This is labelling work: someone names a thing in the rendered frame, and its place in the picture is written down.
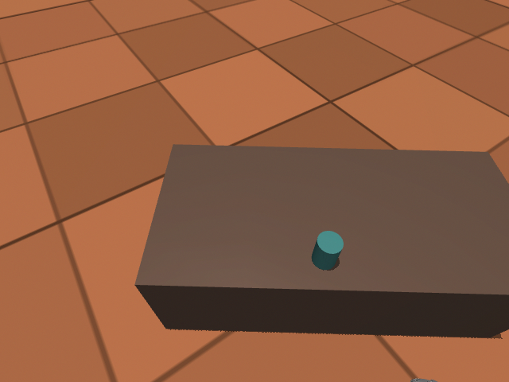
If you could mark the can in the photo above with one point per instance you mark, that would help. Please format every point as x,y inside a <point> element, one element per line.
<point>327,250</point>

